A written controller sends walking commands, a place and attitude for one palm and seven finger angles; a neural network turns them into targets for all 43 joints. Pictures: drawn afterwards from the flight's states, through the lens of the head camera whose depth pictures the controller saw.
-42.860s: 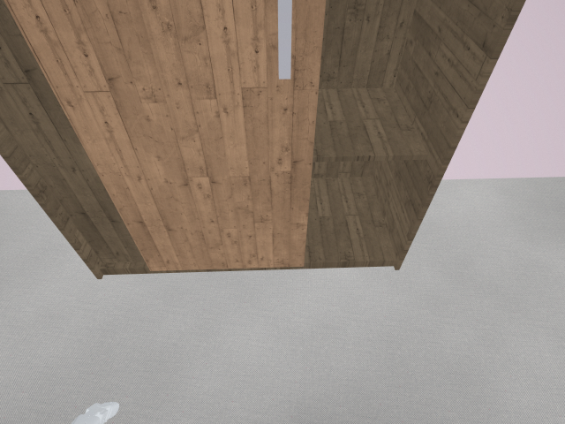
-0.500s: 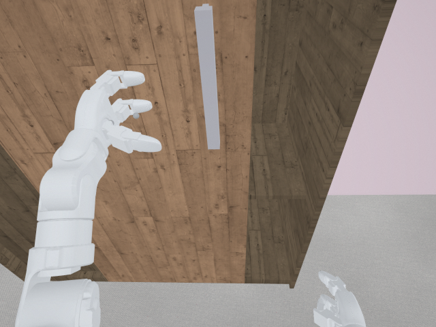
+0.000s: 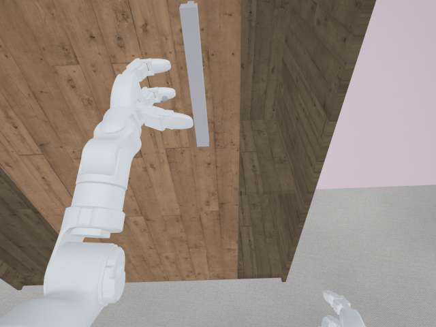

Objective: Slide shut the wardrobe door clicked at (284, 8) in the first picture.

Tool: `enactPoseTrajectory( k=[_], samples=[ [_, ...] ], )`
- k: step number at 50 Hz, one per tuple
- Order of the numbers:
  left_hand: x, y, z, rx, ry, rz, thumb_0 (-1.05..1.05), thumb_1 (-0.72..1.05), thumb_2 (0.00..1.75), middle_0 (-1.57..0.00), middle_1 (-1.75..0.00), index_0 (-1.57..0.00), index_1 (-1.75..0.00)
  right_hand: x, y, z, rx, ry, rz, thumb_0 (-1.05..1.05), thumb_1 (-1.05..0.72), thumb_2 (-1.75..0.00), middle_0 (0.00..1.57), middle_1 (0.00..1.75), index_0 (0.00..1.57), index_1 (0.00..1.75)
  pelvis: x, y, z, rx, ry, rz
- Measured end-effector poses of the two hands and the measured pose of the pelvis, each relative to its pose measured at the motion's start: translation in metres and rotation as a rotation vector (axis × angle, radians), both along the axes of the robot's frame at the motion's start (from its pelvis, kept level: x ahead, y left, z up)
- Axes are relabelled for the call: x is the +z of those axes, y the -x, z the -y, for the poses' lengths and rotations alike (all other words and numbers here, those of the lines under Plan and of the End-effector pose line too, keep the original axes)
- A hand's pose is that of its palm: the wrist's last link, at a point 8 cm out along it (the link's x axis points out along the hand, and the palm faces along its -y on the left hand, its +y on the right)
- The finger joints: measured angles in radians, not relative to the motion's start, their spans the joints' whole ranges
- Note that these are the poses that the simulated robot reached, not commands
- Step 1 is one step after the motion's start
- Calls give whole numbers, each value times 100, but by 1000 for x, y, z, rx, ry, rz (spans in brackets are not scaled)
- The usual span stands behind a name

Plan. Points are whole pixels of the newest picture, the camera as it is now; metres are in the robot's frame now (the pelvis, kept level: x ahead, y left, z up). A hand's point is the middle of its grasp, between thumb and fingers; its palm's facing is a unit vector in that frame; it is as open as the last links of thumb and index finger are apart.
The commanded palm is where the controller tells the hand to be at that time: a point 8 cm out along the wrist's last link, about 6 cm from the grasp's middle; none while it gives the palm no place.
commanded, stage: move the hooked fingers beside the handle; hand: left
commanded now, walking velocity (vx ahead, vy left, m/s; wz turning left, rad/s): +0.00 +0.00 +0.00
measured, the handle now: (197, 82) +0.49 +0.06 +0.25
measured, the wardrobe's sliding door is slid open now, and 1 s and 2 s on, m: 0.20 0.20 0.20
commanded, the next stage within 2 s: feel for the door with the fingertips in 0.88 s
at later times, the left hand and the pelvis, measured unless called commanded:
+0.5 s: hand (167, 102) +0.42 +0.10 +0.24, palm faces +0.02 -1.00 +0.03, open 14.0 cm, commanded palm +0.40 +0.17 +0.24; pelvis +0.00 +0.01 +0.00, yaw -1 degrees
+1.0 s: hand (168, 101) +0.44 +0.11 +0.24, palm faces +0.04 -1.00 +0.02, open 13.9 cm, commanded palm +0.40 +0.16 +0.24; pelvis +0.01 +0.02 +0.00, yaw -1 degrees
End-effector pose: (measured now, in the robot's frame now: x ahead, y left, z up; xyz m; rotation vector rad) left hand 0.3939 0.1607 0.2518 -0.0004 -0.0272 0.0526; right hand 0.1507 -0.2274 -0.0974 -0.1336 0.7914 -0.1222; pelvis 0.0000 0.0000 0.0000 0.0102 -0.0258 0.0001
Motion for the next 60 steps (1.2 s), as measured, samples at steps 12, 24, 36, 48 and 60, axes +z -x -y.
enactPoseTrajectory(
  k=[12, 24, 36, 48, 60],
  samples=[
    [-5, -4, -12, 32, 4, 42, -1, -50, 30, -30, -120, -30, -120, -7, 33, 8, -56, 16, -69, 1, -90, -90, 20, 30, 20, 30, 1, 1, -3, -17, 2, -2],
    [-13, -4, 1, -29, 20, 8, -1, -50, 30, -30, -120, -30, -120, -2, 20, -2, -34, 20, -28, 1, -90, -90, 20, 30, 20, 30, 1, 3, -12, -9, 7, -8],
    [-12, -18, -14, 20, 16, -32, -1, -50, 30, -31, -121, -32, -121, 1, 16, -14, -26, 10, -29, 1, -90, -90, 20, 30, 20, 30, 1, 0, -15, -15, 9, -16],
    [-16, -19, -1, -19, 24, -2, -1, -50, 30, -31, -120, -31, -121, -7, 28, -9, -52, 21, -79, 1, -90, -90, 20, 30, 20, 30, 1, -6, -19, -17, 10, -22],
    [-8, -7, 20, -37, 5, 25, -1, -50, 30, -30, -120, -30, -120, -3, 10, -13, -19, 3, -42, 1, -90, -90, 20, 30, 20, 30, 1, -6, -16, -9, 9, -9]
  ],
)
